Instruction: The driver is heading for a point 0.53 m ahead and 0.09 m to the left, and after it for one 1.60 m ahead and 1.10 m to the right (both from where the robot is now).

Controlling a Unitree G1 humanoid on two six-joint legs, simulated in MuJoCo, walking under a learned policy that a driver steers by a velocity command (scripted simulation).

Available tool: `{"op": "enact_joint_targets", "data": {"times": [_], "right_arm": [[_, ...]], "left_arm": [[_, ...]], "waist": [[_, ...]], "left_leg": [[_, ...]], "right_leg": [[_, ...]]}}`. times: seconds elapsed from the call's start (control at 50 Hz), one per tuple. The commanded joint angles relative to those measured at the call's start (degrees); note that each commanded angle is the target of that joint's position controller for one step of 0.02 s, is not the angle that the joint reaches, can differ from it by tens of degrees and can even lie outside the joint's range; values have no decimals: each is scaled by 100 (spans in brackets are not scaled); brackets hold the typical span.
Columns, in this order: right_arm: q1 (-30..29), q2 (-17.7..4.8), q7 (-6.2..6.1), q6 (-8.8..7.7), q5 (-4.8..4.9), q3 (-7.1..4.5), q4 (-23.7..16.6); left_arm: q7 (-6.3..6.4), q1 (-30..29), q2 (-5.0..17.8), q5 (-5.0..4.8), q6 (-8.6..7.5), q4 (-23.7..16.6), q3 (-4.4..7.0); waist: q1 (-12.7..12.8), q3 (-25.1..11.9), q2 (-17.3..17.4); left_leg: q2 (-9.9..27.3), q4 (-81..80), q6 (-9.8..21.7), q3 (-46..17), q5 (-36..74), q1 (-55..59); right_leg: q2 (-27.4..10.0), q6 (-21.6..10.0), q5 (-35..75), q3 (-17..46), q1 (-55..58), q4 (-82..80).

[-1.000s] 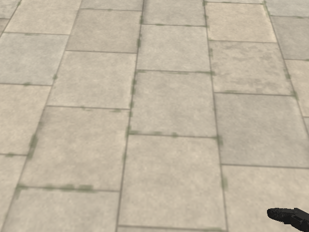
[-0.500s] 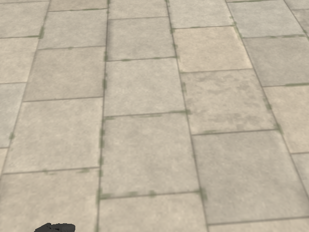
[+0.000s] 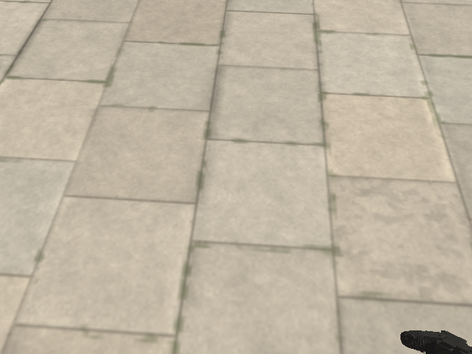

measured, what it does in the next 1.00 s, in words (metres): walks ahead: left foot, then right foot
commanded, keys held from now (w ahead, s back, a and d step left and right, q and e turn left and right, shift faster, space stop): w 0.54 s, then w+q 0.02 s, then w+e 0.38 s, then e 0.06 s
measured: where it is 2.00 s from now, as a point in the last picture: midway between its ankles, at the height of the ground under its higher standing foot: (278, 274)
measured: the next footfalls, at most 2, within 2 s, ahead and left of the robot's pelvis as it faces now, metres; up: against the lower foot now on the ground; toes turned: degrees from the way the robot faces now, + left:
left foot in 0.02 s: +0.18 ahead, +0.12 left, +0.00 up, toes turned +1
right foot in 0.54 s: +0.48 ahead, -0.12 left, +0.00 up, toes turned -2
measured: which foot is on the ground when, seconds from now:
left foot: up 0.00-0.00, down 0.02-0.56, up 0.58-1.00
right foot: down 0.00-0.04, up 0.06-0.52, down 0.54-1.00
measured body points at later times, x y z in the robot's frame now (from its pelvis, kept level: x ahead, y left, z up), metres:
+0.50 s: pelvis +0.27 +0.00 +0.01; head +0.30 +0.00 +0.45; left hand +0.49 +0.23 -0.09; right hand +0.25 -0.28 -0.13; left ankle +0.14 +0.12 -0.73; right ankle +0.44 -0.13 -0.71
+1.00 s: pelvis +0.54 -0.01 +0.01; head +0.57 -0.02 +0.46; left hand +0.57 +0.28 -0.11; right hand +0.75 -0.28 -0.07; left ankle +0.73 +0.10 -0.71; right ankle +0.44 -0.12 -0.73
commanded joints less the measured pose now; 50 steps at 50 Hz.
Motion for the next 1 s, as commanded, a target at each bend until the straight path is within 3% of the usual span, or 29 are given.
{"op": "enact_joint_targets", "data": {"times": [0.02, 0.04, 0.06, 0.08, 0.1, 0.12, 0.16, 0.22, 0.26, 0.34, 0.44, 0.5, 0.52, 0.54, 0.56, 0.58, 0.6, 0.62, 0.64, 0.66, 0.68, 0.7, 0.74, 0.78, 0.88, 0.94, 1.0], "right_arm": [[1871, -1293, -84, -68, -68, -488, 199], [2364, -1878, -106, -21, -87, -625, 324], [2458, -1349, -96, -3, -10, -489, 350], [1986, -1112, -102, -18, -9, -390, 288], [1554, -957, -111, -16, -42, -336, 206], [1242, -792, -94, -27, -80, -282, 186], [978, -625, -76, -86, -129, -234, 189], [1091, -814, -101, -160, -88, -285, 347], [1255, -903, -153, -144, -82, -305, 463], [1585, -1000, -220, -91, -28, -308, 675], [2049, -1074, -250, 42, 26, -335, 1010], [1968, -1173, -288, 138, 36, -381, 1079], [1837, -1206, -297, 171, 39, -386, 1065], [1805, -1088, -305, 200, 13, -338, 1042], [1910, -822, -308, 192, -100, -216, 906], [2603, -125, -243, 63, -93, -25, 903], [2190, -757, -207, -69, -1, -159, 935], [1634, -1013, -175, -168, 123, -235, 742], [1313, -959, -205, -215, 105, -219, 670], [1159, -914, -231, -223, 4, -244, 634], [1240, -846, -234, -191, -40, -255, 636], [1311, -741, -235, -149, -62, -247, 644], [1211, -619, -261, -67, -107, -231, 591], [724, -581, -285, -36, -138, -211, 417], [-292, -490, -200, -106, -65, -151, 161], [-614, -616, -147, -159, -9, -167, 26], [-260, -897, -147, -230, -85, -277, 89]], "left_arm": [[67, -201, 712, 89, 9, -366, 94], [5, 501, 32, 143, -113, -478, -120], [-26, 267, 354, 39, -239, -393, -54], [-60, -285, 801, -125, -328, -585, 69], [-48, -661, 782, -140, -355, -684, 64], [-32, -792, 721, -48, -341, -707, 75], [-17, -565, 564, 27, -218, -621, 91], [14, -695, 371, 77, -89, -671, 60], [14, -1082, 338, 110, -90, -795, 52], [-60, -1861, 167, 84, -155, -988, -14], [-201, -2562, 225, 22, -217, -1275, -34], [-264, -2316, 410, 27, -259, -1267, 26], [-253, -1849, 536, 40, -267, -1141, 101], [-209, -957, 792, 58, -262, -853, 243], [-144, 69, 1207, 130, -249, -665, 364], [-174, 334, 1526, 90, -207, -509, 431], [-188, 268, 965, 19, -208, -560, 269], [-174, -193, 800, 25, -217, -643, 206], [-171, -595, 737, 68, -219, -745, 186], [-181, -842, 626, 115, -222, -792, 161], [-179, -947, 513, 175, -236, -819, 125], [-179, -965, 469, 160, -236, -822, 122], [-135, -866, 582, 79, -255, -780, 160], [-54, -698, 755, 51, -249, -725, 223], [69, -250, 877, -4, -167, -596, 282], [98, -26, 853, -53, -107, -519, 296], [167, -118, 894, -13, 21, -578, 345]], "waist": [[-1210, -1315, -189], [-967, -2102, 1234], [-1156, -2306, 1219], [-1115, -1339, 850], [-962, -821, 463], [-792, -405, 271], [-477, -261, 440], [-392, -76, 292], [-484, 40, 187], [-754, 189, 177], [-943, 360, 183], [-692, 171, 320], [-402, -107, 365], [-7, -673, 259], [307, -1540, -379], [-72, -2196, -1919], [146, -1999, -1321], [74, -1178, -1064], [-70, -707, -580], [-221, -378, -379], [-408, -356, -475], [-501, -343, -497], [-567, -223, -503], [-482, -30, -455], [-168, 115, -531], [-111, 123, -567], [-373, -44, -754]], "left_leg": [[431, 119, 567, -474, -25, 2990], [1831, -157, 1518, -3050, -903, 5219], [2007, -962, 1621, -4210, -1875, 5267], [1804, -1120, 1328, -3459, -2099, 4520], [1572, -1240, 1164, -2760, -1780, 3701], [1378, -1448, 1120, -2285, -1291, 2953], [1088, -1765, 1034, -1712, -651, 2203], [1032, -2048, 1153, -1197, 35, 1887], [979, -2129, 1123, -944, 257, 1973], [749, -2164, 896, -437, 282, 2052], [1126, -1813, 835, -513, 398, 2972], [1277, -1287, 682, -546, 1403, 3399], [1157, -755, 590, -418, 2331, 3364], [851, 271, 439, -195, 2746, 3032], [482, 2054, 246, -7, 1189, 1774], [-606, 3896, -117, -54, -2703, -447], [-347, 4534, -47, -737, -3192, -1102], [-64, 4587, 30, -609, -2694, -1478], [185, 4356, 27, -460, -2176, -1349], [339, 4013, -17, -427, -1853, -1152], [457, 3784, -45, -492, -1642, -780], [468, 3550, -100, -492, -1566, -585], [457, 2982, -263, -420, -1431, -527], [403, 2187, -415, -391, -869, -668], [27, 520, -552, -328, 586, -58], [-35, 78, -513, -482, 572, 130], [-159, -294, -331, -457, 169, 723]], "right_leg": [[-1004, -537, 3767, 195, -1127, 2605], [13, -98, 794, -10, -3571, 4829], [85, -112, -1089, 750, -4382, 5636], [-261, -220, -761, 805, -4843, 5861], [-562, -259, -240, 632, -4760, 5648], [-739, -219, 134, 571, -4569, 5274], [-942, -151, 549, 619, -3920, 4834], [-988, 26, 997, 530, -4007, 4263], [-990, 119, 1617, 510, -4238, 3601], [-763, 119, 2735, 281, -3949, 2188], [-615, -56, 2509, 292, -4120, 1449], [-449, -291, 1862, 181, -3635, 1245], [-265, -409, 1797, 0, -2922, 1129], [-179, -581, 1930, -78, -1647, 1111], [-1224, -948, 2128, 1088, 208, 1321], [-2326, -1824, 829, 3761, 1948, 649], [-2190, -1682, 78, 4165, 1832, 193], [-2007, -1487, 232, 3444, 1132, 58], [-1786, -1418, 813, 2900, 332, -70], [-1624, -1421, 1430, 2521, -348, -212], [-1485, -1408, 1829, 2295, -746, -335], [-1386, -1439, 1963, 2151, -945, -477], [-1324, -1515, 2075, 1900, -1258, -678], [-1248, -1496, 2022, 1722, -1427, -814], [-951, -1186, 1741, 1398, -1728, -701], [-1094, -1106, 1470, 1708, -1427, -387], [-1021, -829, 2414, 1953, -1091, 518]]}}
Keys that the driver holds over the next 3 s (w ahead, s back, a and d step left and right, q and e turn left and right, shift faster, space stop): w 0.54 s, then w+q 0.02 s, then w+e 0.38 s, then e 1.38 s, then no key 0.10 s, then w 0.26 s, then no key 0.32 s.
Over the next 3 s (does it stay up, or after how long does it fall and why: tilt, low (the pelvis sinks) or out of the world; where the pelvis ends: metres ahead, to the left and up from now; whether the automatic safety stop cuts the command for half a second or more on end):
stays up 0.75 -0.15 0.01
